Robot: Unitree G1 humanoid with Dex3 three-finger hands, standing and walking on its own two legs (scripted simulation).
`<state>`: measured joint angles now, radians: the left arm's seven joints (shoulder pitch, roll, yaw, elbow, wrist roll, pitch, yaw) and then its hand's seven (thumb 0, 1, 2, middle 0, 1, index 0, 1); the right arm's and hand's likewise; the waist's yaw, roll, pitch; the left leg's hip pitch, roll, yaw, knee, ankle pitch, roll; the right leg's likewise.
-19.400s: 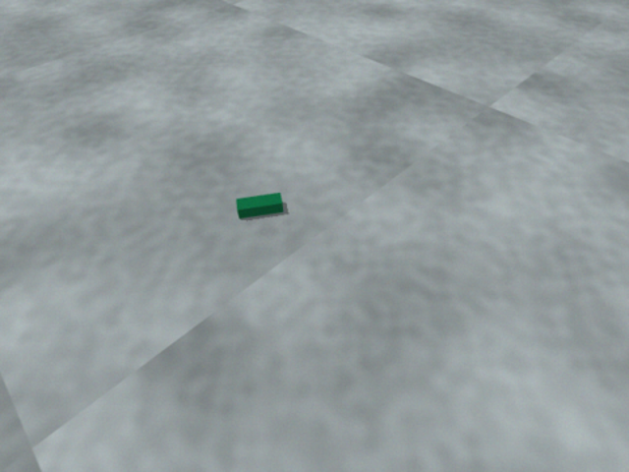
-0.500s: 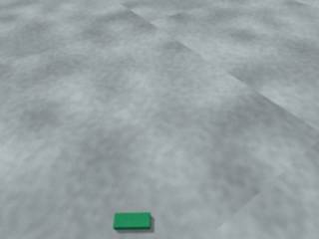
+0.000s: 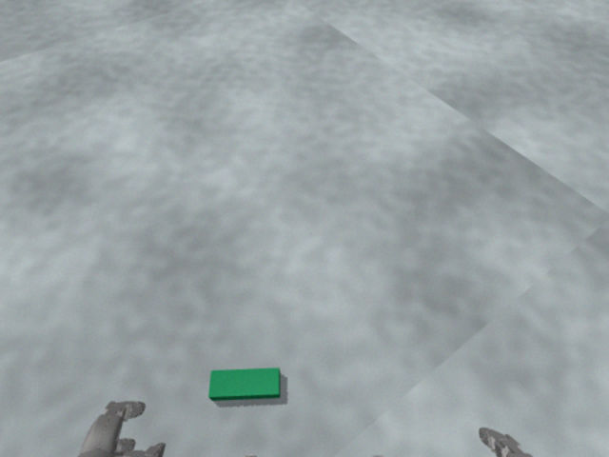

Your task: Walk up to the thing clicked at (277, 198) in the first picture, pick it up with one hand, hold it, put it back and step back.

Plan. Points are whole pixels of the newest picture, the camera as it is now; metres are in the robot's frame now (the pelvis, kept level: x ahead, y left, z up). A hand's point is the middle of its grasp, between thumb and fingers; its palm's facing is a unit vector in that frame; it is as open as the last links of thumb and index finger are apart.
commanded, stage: rise first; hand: left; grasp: from above
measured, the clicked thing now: (245, 384) +0.37 +0.19 -0.73
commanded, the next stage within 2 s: none
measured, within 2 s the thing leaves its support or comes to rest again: neither
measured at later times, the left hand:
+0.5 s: hand out of the picture +0.13 +0.26 -0.26, palm faces -0.29 -0.80 -0.53, open 14.1 cm
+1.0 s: hand (195, 421) +0.24 +0.26 -0.47, palm faces -0.48 -0.34 -0.81, open 14.1 cm
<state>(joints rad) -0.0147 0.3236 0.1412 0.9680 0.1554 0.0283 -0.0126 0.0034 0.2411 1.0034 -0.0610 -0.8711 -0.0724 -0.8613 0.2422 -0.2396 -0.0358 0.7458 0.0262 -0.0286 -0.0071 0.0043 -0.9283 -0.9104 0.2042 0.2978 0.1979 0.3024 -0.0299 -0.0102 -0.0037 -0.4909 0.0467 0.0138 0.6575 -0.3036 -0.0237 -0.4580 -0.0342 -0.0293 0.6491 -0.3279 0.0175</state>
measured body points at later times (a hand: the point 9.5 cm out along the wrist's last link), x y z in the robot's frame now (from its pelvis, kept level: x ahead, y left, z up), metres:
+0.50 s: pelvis -0.02 +0.01 -0.11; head +0.10 +0.03 +0.32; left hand +0.14 +0.30 -0.23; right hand +0.18 -0.23 -0.20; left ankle +0.01 +0.13 -0.72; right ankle +0.00 -0.13 -0.72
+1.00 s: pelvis -0.09 +0.00 -0.31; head +0.11 +0.02 +0.09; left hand +0.26 +0.28 -0.42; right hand +0.06 -0.27 -0.45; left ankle +0.01 +0.13 -0.72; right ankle -0.01 -0.13 -0.72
